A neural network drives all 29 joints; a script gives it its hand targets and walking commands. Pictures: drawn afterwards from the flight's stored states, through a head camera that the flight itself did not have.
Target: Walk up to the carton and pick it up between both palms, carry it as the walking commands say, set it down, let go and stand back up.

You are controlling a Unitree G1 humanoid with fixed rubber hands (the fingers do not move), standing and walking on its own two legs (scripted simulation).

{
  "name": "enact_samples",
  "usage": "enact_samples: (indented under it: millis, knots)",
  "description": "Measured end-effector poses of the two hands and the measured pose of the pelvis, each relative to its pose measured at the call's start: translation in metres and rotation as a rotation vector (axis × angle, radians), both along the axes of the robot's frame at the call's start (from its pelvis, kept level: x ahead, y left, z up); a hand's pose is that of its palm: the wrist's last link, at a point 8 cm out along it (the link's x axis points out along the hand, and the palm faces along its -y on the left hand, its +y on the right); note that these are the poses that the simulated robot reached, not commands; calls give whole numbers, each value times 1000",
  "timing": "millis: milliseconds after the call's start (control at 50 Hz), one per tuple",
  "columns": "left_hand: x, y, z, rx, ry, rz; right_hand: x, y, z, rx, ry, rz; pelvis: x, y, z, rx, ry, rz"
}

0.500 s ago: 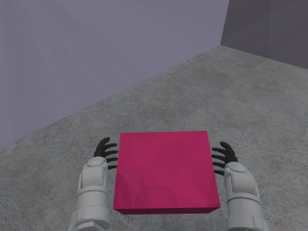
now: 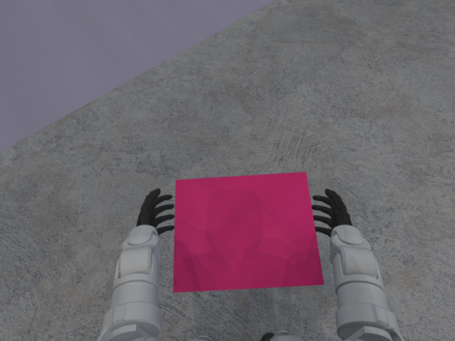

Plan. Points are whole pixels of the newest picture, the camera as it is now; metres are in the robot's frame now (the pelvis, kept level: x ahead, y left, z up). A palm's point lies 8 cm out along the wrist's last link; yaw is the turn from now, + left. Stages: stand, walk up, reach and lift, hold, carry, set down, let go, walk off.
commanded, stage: set down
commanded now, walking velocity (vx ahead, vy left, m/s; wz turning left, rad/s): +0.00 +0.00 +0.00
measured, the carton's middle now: (243, 233) +0.34 +0.00 -0.13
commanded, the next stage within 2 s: none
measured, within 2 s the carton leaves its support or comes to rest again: neither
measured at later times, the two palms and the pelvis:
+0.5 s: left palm (159, 235) +0.34 +0.18 -0.12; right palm (323, 232) +0.34 -0.18 -0.13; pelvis -0.03 +0.00 -0.06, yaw +0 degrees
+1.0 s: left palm (171, 239) +0.36 +0.18 -0.21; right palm (313, 235) +0.37 -0.18 -0.22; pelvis -0.04 +0.00 -0.14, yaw +0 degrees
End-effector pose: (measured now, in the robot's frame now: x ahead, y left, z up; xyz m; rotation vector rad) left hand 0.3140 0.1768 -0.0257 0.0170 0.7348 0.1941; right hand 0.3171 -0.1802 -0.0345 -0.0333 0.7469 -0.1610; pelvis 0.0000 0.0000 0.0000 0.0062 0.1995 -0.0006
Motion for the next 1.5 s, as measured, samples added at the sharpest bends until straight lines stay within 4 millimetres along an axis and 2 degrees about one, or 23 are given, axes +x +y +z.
enact_samples:
  millis: [260, 580, 960, 1500]
  knots:
    - [9, 3, -48, -23, 3, 9, 12, 1, -47, 7, 10, 13, -15, -2, -27, 4, 180, 0]
    - [27, 3, -105, -12, -4, 55, 33, 3, -105, 8, 8, 34, -37, 0, -78, 12, 345, -6]
    - [44, 0, -175, -24, -5, 48, 55, 0, -176, -4, 14, 30, -44, -2, -139, 16, 515, -4]
    - [64, 0, -278, -18, -20, 79, 81, 2, -284, -16, 5, 49, -58, -9, -222, 28, 625, 6]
